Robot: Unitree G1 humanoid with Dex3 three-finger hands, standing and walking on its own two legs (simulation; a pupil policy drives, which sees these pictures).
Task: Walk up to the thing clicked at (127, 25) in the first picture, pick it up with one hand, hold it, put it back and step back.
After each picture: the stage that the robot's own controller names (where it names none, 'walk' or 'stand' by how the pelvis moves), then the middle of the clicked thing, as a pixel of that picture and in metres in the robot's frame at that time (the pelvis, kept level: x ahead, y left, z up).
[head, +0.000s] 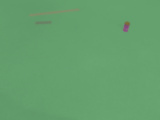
stand; (126, 26) +1.64 -0.55 -0.72
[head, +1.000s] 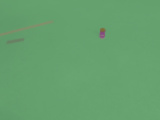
walk; (102, 33) +1.55 -0.12 -0.69
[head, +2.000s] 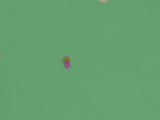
walk; (66, 62) +1.02 +0.23 -0.72
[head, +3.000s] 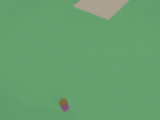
walk; (64, 105) +0.57 +0.24 -0.72
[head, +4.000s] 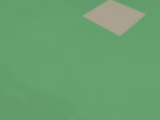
walk; out of the picture +0.35 +0.20 -0.70
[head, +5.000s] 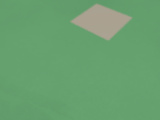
stand; out of the picture +0.29 +0.21 -0.72
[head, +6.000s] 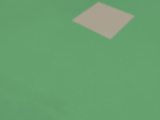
stand; out of the picture +0.29 +0.20 -0.73
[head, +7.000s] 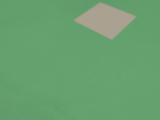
stand; out of the picture +0.29 +0.20 -0.73
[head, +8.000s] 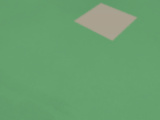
stand; out of the picture +0.29 +0.20 -0.73
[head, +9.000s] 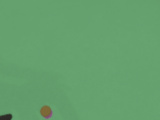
go down; (46, 112) +0.33 +0.20 -0.60
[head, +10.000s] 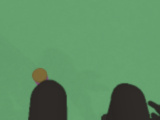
go down; (41, 78) +0.38 +0.22 -0.32
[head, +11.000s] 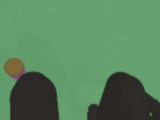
close in; (16, 69) +0.37 +0.24 -0.25
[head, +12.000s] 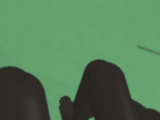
close; out of the picture +0.36 +0.26 -0.21
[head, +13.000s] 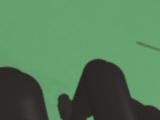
close; out of the picture +0.36 +0.27 -0.22
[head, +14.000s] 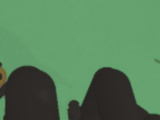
lift; out of the picture +0.30 +0.24 -0.19
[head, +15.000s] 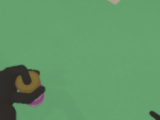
lift; (31, 89) +0.31 +0.18 +0.00
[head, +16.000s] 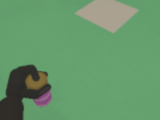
hold; (39, 89) +0.33 +0.17 +0.01
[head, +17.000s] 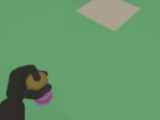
hold; (40, 89) +0.33 +0.17 +0.00
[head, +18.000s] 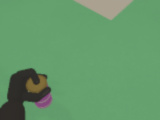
crouch; (40, 92) +0.33 +0.16 -0.04
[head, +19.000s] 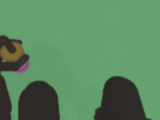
lower; (16, 58) +0.41 +0.22 -0.11
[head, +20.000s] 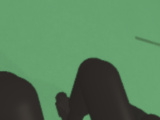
lower; out of the picture +0.39 +0.27 -0.22
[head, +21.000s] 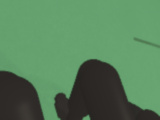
lower; out of the picture +0.38 +0.28 -0.22
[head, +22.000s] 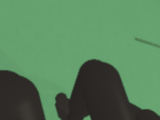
lower; out of the picture +0.37 +0.28 -0.22
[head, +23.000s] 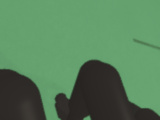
lower; out of the picture +0.37 +0.28 -0.22
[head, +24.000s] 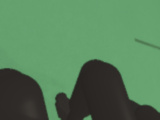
open; out of the picture +0.36 +0.26 -0.23
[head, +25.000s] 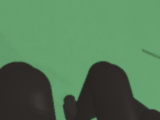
stand; out of the picture +0.36 +0.25 -0.22
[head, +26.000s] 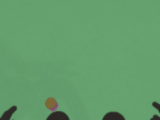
stand; (52, 104) +0.35 +0.20 -0.54
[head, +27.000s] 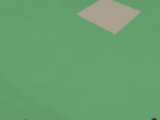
stand; out of the picture +0.32 +0.18 -0.66
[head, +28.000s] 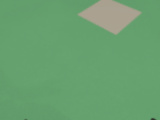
stand; out of the picture +0.32 +0.18 -0.67
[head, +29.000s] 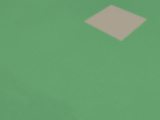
stand; out of the picture +0.35 +0.17 -0.72
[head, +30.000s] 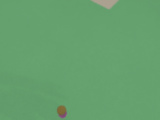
walk; (62, 112) +0.39 +0.14 -0.70
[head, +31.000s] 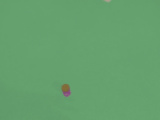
walk; (66, 90) +0.58 +0.19 -0.70
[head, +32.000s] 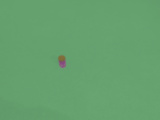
stand; (62, 61) +0.92 +0.19 -0.70
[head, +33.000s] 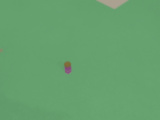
stand; (67, 67) +0.94 +0.17 -0.71
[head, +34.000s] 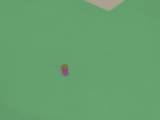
stand; (65, 70) +0.96 +0.20 -0.72
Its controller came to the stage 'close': yes
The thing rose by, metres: 0.70
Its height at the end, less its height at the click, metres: +0.00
